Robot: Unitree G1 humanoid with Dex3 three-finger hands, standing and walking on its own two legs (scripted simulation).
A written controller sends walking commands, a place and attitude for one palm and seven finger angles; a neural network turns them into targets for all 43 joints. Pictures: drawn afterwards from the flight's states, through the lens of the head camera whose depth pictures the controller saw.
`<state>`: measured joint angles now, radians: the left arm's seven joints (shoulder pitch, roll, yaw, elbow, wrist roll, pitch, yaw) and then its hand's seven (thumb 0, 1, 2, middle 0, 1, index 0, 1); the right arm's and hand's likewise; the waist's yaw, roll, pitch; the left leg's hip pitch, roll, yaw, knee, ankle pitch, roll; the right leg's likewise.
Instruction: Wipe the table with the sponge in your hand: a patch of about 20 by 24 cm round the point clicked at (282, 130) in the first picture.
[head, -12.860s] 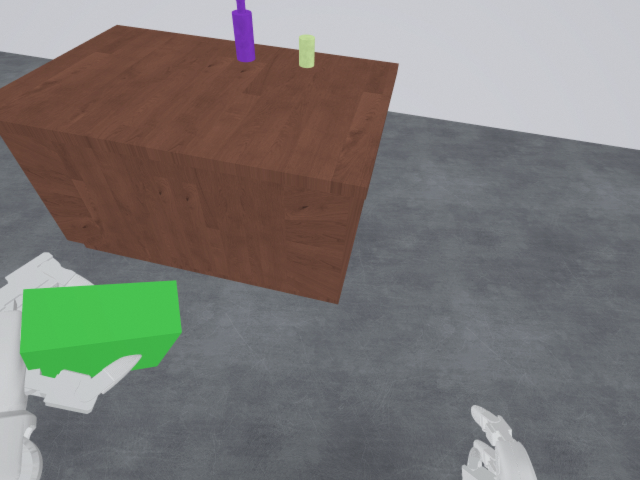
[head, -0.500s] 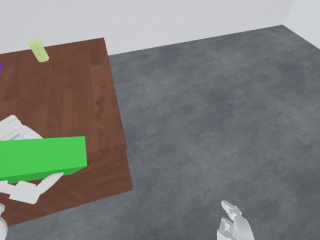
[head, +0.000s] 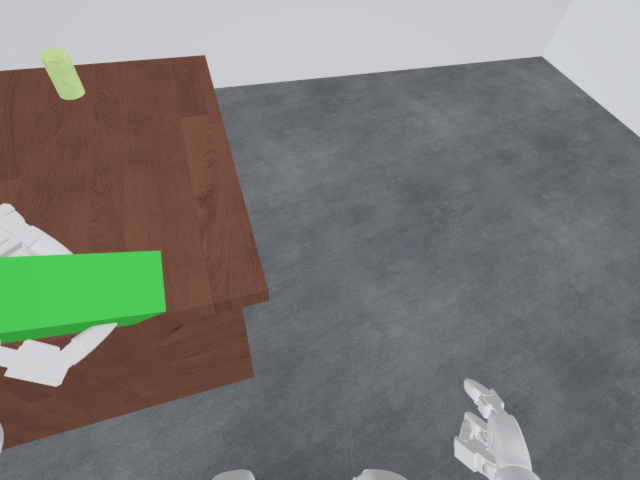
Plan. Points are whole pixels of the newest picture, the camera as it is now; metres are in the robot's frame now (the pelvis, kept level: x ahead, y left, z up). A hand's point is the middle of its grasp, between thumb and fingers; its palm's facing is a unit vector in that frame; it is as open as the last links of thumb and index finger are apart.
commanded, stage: come to a stop and stand still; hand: left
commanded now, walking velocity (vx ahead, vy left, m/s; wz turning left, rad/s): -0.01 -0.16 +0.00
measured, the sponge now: (98, 297) +0.24 +0.22 +0.16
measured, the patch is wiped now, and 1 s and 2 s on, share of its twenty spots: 0.00 0.00 0.00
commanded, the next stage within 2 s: look again from close up in 0.90 s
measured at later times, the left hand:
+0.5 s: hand (76, 375) +0.17 +0.21 +0.17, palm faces +0.37 -0.85 -0.37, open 9.0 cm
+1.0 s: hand (58, 424) +0.14 +0.21 +0.16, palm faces +0.38 -0.84 -0.38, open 9.0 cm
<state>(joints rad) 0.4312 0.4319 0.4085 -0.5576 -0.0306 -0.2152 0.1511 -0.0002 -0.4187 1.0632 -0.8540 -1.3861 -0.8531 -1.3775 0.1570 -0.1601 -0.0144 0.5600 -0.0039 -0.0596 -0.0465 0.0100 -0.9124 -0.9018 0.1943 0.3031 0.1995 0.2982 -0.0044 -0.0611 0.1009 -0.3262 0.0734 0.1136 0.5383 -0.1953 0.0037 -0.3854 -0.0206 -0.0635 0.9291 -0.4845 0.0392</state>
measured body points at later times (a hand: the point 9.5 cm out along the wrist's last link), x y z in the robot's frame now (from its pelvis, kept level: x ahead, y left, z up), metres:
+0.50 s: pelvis -0.04 -0.03 +0.00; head -0.03 -0.02 +0.45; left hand +0.15 +0.25 +0.19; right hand +0.10 -0.28 -0.09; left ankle -0.04 +0.08 -0.74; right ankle -0.02 -0.10 -0.73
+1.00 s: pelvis -0.07 -0.03 +0.00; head -0.08 -0.03 +0.45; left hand +0.11 +0.25 +0.18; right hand +0.07 -0.26 -0.09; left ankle -0.04 +0.08 -0.73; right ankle -0.02 -0.10 -0.73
